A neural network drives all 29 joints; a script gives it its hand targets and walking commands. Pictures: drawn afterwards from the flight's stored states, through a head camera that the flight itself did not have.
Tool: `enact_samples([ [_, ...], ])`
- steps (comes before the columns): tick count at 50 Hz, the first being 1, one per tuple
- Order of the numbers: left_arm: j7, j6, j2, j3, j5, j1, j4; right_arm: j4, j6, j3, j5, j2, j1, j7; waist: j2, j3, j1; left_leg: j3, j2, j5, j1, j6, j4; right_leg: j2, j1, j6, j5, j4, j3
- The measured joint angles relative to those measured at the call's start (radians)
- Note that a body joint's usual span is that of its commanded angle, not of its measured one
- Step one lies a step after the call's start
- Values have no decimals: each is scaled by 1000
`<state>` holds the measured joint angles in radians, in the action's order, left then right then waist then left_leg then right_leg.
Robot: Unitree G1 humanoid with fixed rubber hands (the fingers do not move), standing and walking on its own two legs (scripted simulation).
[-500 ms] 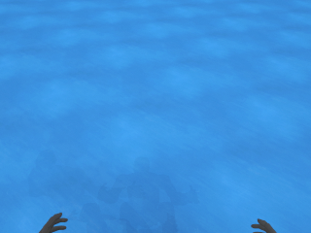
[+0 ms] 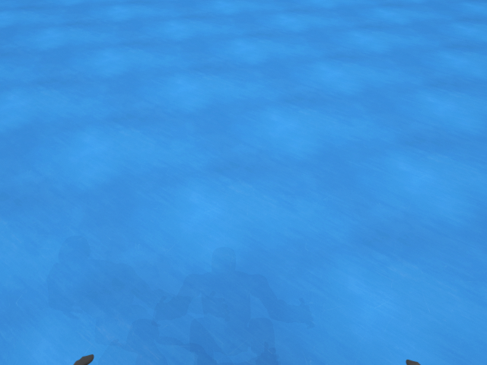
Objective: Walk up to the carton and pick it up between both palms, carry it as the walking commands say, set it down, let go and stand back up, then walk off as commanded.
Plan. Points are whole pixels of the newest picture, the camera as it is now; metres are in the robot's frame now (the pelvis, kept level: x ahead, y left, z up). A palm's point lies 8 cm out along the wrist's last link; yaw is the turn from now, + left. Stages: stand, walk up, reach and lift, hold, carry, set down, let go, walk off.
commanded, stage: stand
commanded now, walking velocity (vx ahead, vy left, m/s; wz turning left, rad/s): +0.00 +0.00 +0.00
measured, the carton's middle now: out of the picture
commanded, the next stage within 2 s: walk up in 0.52 s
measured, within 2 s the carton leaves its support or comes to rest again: neither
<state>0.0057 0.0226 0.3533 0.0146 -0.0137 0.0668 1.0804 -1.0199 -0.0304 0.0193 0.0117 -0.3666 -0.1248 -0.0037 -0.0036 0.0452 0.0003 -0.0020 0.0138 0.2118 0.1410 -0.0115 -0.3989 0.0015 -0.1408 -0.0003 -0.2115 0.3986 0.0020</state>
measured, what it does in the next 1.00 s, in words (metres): lifts its left foot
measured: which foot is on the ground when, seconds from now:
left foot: down 0.00-0.86, up 0.88-1.00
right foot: down 0.00-1.00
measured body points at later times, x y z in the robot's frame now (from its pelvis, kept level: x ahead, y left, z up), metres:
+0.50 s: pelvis +0.00 +0.00 +0.00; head +0.00 -0.01 +0.45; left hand +0.11 +0.30 -0.12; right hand +0.11 -0.31 -0.12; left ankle +0.01 +0.13 -0.74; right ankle +0.01 -0.12 -0.74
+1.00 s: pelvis -0.03 +0.01 -0.01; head +0.01 +0.01 +0.43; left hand +0.08 +0.35 -0.11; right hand +0.13 -0.31 -0.11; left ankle -0.03 +0.14 -0.70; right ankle +0.01 -0.12 -0.74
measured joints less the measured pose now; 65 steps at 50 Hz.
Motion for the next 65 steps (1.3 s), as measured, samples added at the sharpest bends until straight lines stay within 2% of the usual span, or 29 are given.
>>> enact_samples([
  [37, -2, -5, 3, 5, 3, 3, 18, -30, 13, -3, 3, 6, 1, 2, 0, -13, -3, 1, 7, -18, -18, -5, 41, -6, 17, 5, 19, -41, 0],
  [43, -4, -25, 30, 43, 13, -11, -110, 93, 54, 30, 18, -42, -5, 29, 3, 8, -22, -41, -23, 26, 136, 7, -128, 23, -124, 12, -60, 145, 42],
  [46, -9, -29, 36, 64, -5, -6, -157, 144, 80, 43, 29, -76, 3, 45, -3, 29, -17, -63, -60, 178, 256, 29, -398, 46, -154, 13, -70, 183, 57],
  [49, -17, -33, 41, 80, -12, 4, -193, 193, 88, 48, 29, -99, -1, 63, -6, 41, -14, -81, -79, 218, 323, 26, -580, 74, -159, 0, -64, 187, 71],
  [51, -17, -36, 49, 89, -18, 2, -213, 212, 89, 51, 27, -108, -13, 75, -9, 42, -14, -85, -61, 198, 324, 17, -561, 91, -162, -15, -65, 194, 89],
  [55, -11, -38, 73, 102, -21, 1, -252, 221, 88, 50, 32, -107, -40, 91, 6, 30, -6, -45, -13, 145, 236, 18, -329, 136, -190, -46, -97, 264, 107],
  [56, -9, -39, 80, 104, -17, 0, -255, 220, 82, 50, 37, -103, -49, 91, 15, 23, -8, -39, -19, 94, 221, 13, -281, 151, -207, -46, -119, 302, 105],
  [57, -10, -44, 87, 107, -11, 0, -253, 219, 79, 49, 46, -91, -54, 90, 33, 19, -6, -32, -36, 81, 229, 12, -287, 153, -231, -29, -176, 350, 77],
  [59, -14, -56, 90, 113, -1, 9, -246, 230, 77, 38, 53, -66, -57, 87, 42, 12, -6, -31, -42, 85, 240, 24, -289, 89, -292, -13, -318, 500, 2],
  [60, -13, -59, 89, 113, 4, 13, -239, 239, 75, 34, 53, -53, -57, 83, 44, 15, -11, -37, -45, 78, 235, 29, -271, 56, -312, -8, -336, 569, -14],
  [63, -9, -58, 81, 109, 13, 25, -234, 275, 70, 24, 51, -28, -58, 65, 50, 24, -14, -47, -60, 24, 216, 39, -192, -5, -347, -4, -290, 673, -21],
  [65, -5, -61, 71, 106, 15, 39, -237, 303, 73, 21, 49, -22, -51, 57, 49, 31, -12, -49, -72, -7, 206, 44, -152, -29, -340, -3, -264, 661, -17],
])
